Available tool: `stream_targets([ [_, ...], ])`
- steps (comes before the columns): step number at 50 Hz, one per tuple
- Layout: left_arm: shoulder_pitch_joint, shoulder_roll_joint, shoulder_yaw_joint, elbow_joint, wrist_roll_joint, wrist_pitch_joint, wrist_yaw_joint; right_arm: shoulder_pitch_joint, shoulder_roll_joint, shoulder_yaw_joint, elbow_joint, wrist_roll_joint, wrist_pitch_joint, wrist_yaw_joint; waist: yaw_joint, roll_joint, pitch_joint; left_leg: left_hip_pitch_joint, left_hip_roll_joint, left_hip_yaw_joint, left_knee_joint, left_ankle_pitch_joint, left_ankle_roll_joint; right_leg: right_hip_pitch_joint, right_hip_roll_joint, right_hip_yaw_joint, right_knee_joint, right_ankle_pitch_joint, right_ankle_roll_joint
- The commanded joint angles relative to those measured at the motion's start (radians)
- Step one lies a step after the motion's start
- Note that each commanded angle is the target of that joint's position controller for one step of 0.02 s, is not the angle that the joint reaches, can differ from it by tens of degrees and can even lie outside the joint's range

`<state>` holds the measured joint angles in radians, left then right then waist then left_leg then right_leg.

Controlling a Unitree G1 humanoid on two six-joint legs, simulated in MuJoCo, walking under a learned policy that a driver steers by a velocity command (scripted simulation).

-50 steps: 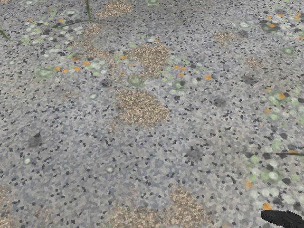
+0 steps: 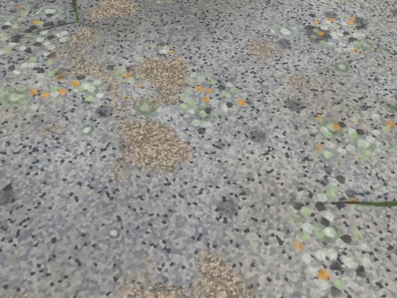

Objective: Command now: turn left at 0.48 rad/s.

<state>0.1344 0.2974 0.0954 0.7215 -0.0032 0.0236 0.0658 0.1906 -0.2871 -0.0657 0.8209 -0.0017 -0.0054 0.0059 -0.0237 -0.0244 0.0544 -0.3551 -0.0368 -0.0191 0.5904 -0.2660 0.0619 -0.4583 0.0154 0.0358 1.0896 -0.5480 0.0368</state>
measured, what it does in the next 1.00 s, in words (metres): walks ahead: right foot, then left foot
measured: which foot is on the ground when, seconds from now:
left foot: down 0.00-0.34, up 0.36-0.76, down 0.78-1.00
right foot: up 0.00-0.32, down 0.34-0.78, up 0.80-1.00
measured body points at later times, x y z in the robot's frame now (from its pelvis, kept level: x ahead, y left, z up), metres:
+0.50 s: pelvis +0.03 -0.03 +0.01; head +0.05 -0.05 +0.46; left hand +0.04 +0.27 -0.08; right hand +0.25 -0.26 -0.09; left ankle +0.01 +0.11 -0.66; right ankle +0.04 -0.15 -0.73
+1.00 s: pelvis +0.19 +0.10 +0.01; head +0.21 +0.12 +0.46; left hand +0.24 +0.39 -0.10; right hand +0.32 -0.16 -0.10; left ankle +0.13 +0.17 -0.73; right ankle +0.27 -0.06 -0.64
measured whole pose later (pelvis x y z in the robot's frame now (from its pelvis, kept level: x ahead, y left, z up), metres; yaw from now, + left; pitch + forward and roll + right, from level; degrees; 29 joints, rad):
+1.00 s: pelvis +0.19 +0.10 +0.01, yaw +12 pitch +2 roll +1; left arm 0.28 0.31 0.07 0.75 -0.03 -0.05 -0.01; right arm 0.32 -0.25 -0.06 0.79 -0.01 -0.10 0.01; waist -0.03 -0.06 0.00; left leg -0.10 -0.03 0.12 0.30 -0.23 0.05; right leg -0.64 -0.08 0.08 1.10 -0.18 -0.01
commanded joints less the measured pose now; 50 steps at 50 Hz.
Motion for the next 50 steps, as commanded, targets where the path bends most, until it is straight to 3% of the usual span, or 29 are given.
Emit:
stream_targets([
  [1, -0.020, 0.090, 0.022, -0.074, 0.005, -0.016, 0.008, -0.038, -0.163, -0.034, -0.086, 0.018, -0.009, -0.021, 0.014, 0.093, -0.143, 0.216, 0.252, -0.356, -0.255, 0.355, 0.173, -0.142, -0.033, 0.061, 0.064, 0.092, 0.011],
  [6, -0.031, 0.051, 0.007, -0.076, -0.005, -0.030, -0.001, -0.004, -0.169, -0.043, -0.106, 0.018, 0.014, -0.042, -0.001, 0.135, -0.145, 0.238, 0.203, -0.344, -0.263, 0.271, 0.167, -0.094, -0.004, 0.053, -0.181, 0.171, 0.040],
  [12, -0.022, 0.071, 0.009, -0.077, -0.014, -0.053, -0.026, -0.040, -0.180, -0.053, -0.147, 0.016, 0.035, -0.037, -0.008, 0.188, -0.135, 0.166, 0.190, -0.443, -0.260, 0.208, 0.165, 0.048, 0.026, 0.054, -0.393, 0.172, 0.034],
  [14, 0.002, 0.074, 0.011, -0.071, -0.016, -0.064, -0.037, -0.054, -0.179, -0.054, -0.161, 0.022, 0.042, -0.036, 0.003, 0.193, -0.142, 0.177, 0.182, -0.480, -0.234, 0.260, 0.153, 0.094, 0.035, 0.052, -0.487, 0.196, 0.020],
  [16, 0.077, 0.073, 0.016, -0.046, -0.019, -0.073, -0.049, -0.081, -0.162, -0.048, -0.178, 0.036, 0.051, -0.043, 0.053, 0.173, -0.163, 0.106, 0.124, -0.468, -0.206, 0.031, 0.104, 0.253, 0.031, 0.021, -0.704, 0.331, -0.013],
  [17, 0.115, 0.106, 0.027, -0.035, -0.013, -0.072, -0.045, -0.069, -0.126, -0.037, -0.186, 0.033, 0.050, -0.045, 0.059, 0.114, -0.171, -0.026, 0.066, -0.420, -0.132, -0.182, 0.053, 0.392, -0.067, 0.090, -0.752, 0.319, -0.052],
  [18, 0.150, 0.150, 0.031, -0.043, 0.006, -0.065, -0.036, -0.018, -0.053, -0.016, -0.177, 0.018, 0.045, -0.041, 0.040, -0.078, -0.191, -0.174, -0.056, -0.241, 0.144, -0.339, -0.009, 0.492, -0.278, 0.306, -0.799, 0.166, -0.131],
  [19, 0.153, 0.220, 0.043, -0.043, 0.050, -0.072, -0.051, -0.060, -0.098, -0.031, -0.229, 0.025, 0.020, -0.037, 0.036, -0.244, -0.093, -0.375, -0.092, -0.162, 0.298, -0.334, -0.011, 0.386, -0.405, 0.597, -0.912, -0.043, -0.260],
  [20, 0.096, 0.173, 0.034, -0.064, 0.045, -0.090, -0.051, -0.071, -0.153, -0.044, -0.221, 0.021, 0.003, -0.035, 0.020, -0.181, -0.028, -0.402, -0.018, -0.190, 0.407, -0.251, -0.017, 0.343, -0.397, 0.591, -0.933, -0.145, -0.281],
  [21, 0.059, 0.123, 0.021, -0.064, 0.021, -0.098, -0.044, -0.044, -0.171, -0.052, -0.193, 0.018, -0.001, -0.030, 0.003, -0.147, -0.005, -0.419, -0.009, -0.183, 0.441, -0.171, -0.029, 0.349, -0.340, 0.492, -0.928, -0.114, -0.242],
  [23, 0.084, 0.094, 0.008, -0.051, -0.001, -0.104, -0.039, -0.004, -0.125, -0.043, -0.152, 0.006, -0.006, -0.023, 0.013, -0.105, -0.016, -0.421, 0.006, -0.152, 0.483, -0.064, -0.062, 0.393, -0.272, 0.367, -0.925, 0.006, -0.200],
  [25, 0.147, 0.095, 0.006, -0.027, 0.000, -0.114, -0.041, -0.042, -0.091, -0.032, -0.156, 0.010, -0.025, -0.009, 0.041, -0.089, -0.005, -0.422, 0.023, -0.108, 0.467, 0.019, -0.073, 0.395, -0.245, 0.283, -0.943, 0.109, -0.204],
  [30, 0.207, 0.135, 0.015, -0.004, -0.013, -0.114, -0.048, -0.164, -0.044, -0.005, -0.201, 0.013, -0.053, 0.007, 0.096, -0.126, 0.002, -0.313, 0.075, 0.005, 0.181, 0.107, -0.096, 0.370, -0.228, 0.165, -0.957, 0.263, -0.214],
  [34, 0.250, 0.168, 0.020, 0.016, -0.025, -0.108, -0.063, -0.185, -0.056, -0.002, -0.212, 0.026, -0.066, 0.024, 0.109, -0.142, 0.016, -0.152, 0.055, 0.050, 0.020, 0.059, -0.073, 0.316, -0.251, 0.136, -0.925, 0.281, -0.224],
  [36, 0.244, 0.172, 0.018, 0.021, -0.035, -0.100, -0.067, -0.145, -0.073, -0.007, -0.207, 0.032, -0.073, 0.029, 0.070, -0.139, 0.016, -0.039, 0.047, 0.055, -0.065, 0.074, -0.040, 0.287, -0.273, 0.160, -0.889, 0.292, -0.216],
  [37, 0.236, 0.166, 0.013, 0.022, -0.036, -0.095, -0.068, -0.079, -0.087, -0.017, -0.185, 0.031, -0.076, 0.027, 0.026, -0.123, -0.003, 0.071, 0.028, 0.067, -0.113, 0.092, -0.025, 0.258, -0.261, 0.154, -0.838, 0.353, -0.200],
  [38, 0.233, 0.140, 0.001, 0.022, -0.031, -0.095, -0.067, 0.038, -0.126, -0.038, -0.152, 0.031, -0.078, 0.018, -0.034, -0.097, -0.060, 0.251, 0.021, 0.056, -0.137, 0.092, -0.003, 0.202, -0.220, 0.119, -0.712, 0.474, -0.172],
  [39, 0.208, 0.076, -0.024, 0.000, -0.015, -0.100, -0.070, 0.209, -0.189, -0.059, -0.126, 0.018, -0.080, 0.005, -0.119, 0.014, -0.192, 0.500, 0.181, -0.121, -0.162, 0.040, 0.048, 0.070, -0.141, 0.041, -0.410, 0.419, -0.117],
  [40, 0.263, -0.021, -0.051, -0.050, -0.016, -0.119, -0.063, 0.296, -0.307, -0.082, -0.112, -0.004, -0.074, 0.002, -0.096, 0.323, -0.304, 0.717, 0.450, -0.558, -0.271, -0.136, 0.187, -0.258, -0.006, -0.031, -0.047, 0.033, -0.057],
  [41, 0.232, 0.093, -0.022, -0.036, -0.040, -0.129, -0.056, 0.296, -0.216, -0.060, -0.107, -0.007, -0.084, 0.008, -0.121, 0.232, -0.270, 0.629, 0.453, -0.656, -0.333, -0.253, 0.215, -0.329, -0.021, 0.109, 0.120, -0.004, -0.058],
  [42, 0.196, 0.132, -0.007, -0.044, -0.055, -0.129, -0.059, 0.231, -0.156, -0.039, -0.108, -0.001, -0.088, 0.009, -0.088, 0.211, -0.161, 0.546, 0.422, -0.508, -0.341, -0.243, 0.178, -0.374, -0.065, 0.119, 0.152, 0.085, -0.078],
  [43, 0.177, 0.121, -0.009, -0.038, -0.047, -0.123, -0.060, 0.164, -0.112, -0.025, -0.116, 0.001, -0.090, 0.009, -0.059, 0.176, -0.110, 0.465, 0.367, -0.392, -0.361, -0.173, 0.146, -0.354, -0.102, 0.099, 0.129, 0.174, -0.079],
  [44, 0.159, 0.111, -0.007, -0.034, -0.033, -0.115, -0.061, 0.115, -0.084, -0.017, -0.117, -0.001, -0.091, 0.010, -0.040, 0.158, -0.065, 0.397, 0.330, -0.303, -0.386, -0.082, 0.129, -0.338, -0.120, 0.093, 0.090, 0.240, -0.074],
  [45, 0.162, 0.099, -0.005, -0.029, -0.030, -0.104, -0.064, 0.089, -0.068, -0.013, -0.115, -0.008, -0.096, 0.010, -0.017, 0.161, -0.039, 0.340, 0.298, -0.220, -0.410, 0.015, 0.110, -0.296, -0.138, 0.093, 0.069, 0.291, -0.070],
  [47, 0.180, 0.058, -0.012, -0.019, -0.032, -0.086, -0.073, 0.080, -0.064, -0.017, -0.101, -0.010, -0.110, 0.009, 0.006, 0.138, -0.031, 0.295, 0.279, -0.116, -0.429, 0.194, 0.105, -0.268, -0.134, 0.088, 0.064, 0.355, -0.061],
  [50, 0.140, 0.039, -0.016, -0.043, -0.025, -0.074, -0.073, 0.092, -0.083, -0.024, -0.074, -0.012, -0.119, 0.003, 0.013, 0.091, -0.007, 0.287, 0.282, -0.013, -0.445, 0.359, 0.114, -0.313, -0.121, 0.099, -0.015, 0.442, -0.038],
])
Velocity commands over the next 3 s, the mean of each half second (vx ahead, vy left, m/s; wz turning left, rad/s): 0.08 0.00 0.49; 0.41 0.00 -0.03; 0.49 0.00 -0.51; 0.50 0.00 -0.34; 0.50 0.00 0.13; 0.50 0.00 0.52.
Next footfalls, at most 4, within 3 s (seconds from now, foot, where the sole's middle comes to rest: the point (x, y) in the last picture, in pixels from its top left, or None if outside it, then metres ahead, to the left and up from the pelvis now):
0.34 right None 0.08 -0.14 -0.77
0.78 left None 0.17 0.19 -0.77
1.30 right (181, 269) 0.53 0.04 -0.77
1.76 left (135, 192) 0.83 0.21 -0.77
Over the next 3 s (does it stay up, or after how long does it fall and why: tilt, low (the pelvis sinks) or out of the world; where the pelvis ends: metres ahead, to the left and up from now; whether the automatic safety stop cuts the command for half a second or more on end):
stays up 1.28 0.05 0.01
